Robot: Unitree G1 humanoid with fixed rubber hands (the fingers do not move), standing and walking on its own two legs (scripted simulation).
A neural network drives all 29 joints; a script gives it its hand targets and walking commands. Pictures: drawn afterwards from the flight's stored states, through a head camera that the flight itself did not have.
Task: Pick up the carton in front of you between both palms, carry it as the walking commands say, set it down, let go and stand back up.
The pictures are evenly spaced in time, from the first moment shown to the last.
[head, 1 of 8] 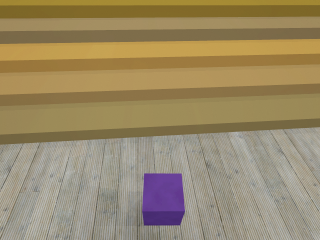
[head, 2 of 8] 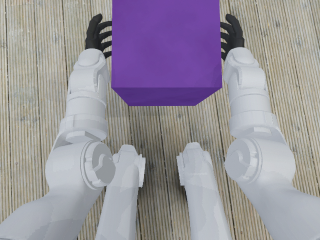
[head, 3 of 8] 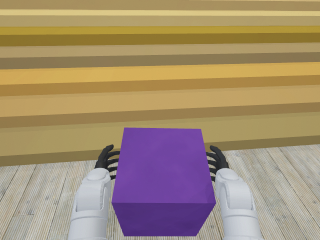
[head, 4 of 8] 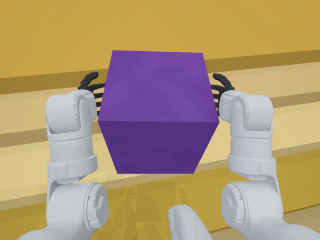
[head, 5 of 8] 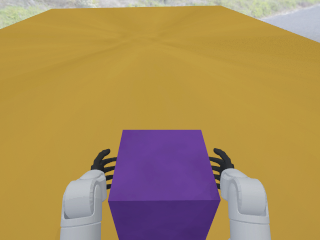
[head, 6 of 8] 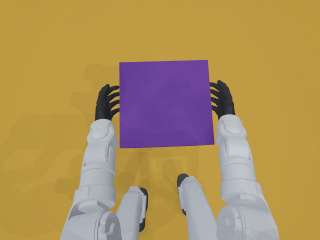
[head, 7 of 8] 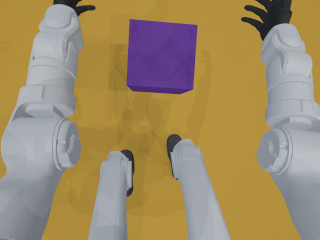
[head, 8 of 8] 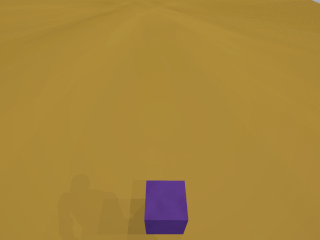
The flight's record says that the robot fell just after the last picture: no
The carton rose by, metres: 1.71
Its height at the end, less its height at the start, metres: +0.95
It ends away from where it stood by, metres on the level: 3.96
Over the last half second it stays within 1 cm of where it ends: yes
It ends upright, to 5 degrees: yes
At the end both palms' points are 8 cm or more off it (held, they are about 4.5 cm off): yes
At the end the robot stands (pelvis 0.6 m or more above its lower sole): yes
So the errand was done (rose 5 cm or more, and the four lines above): yes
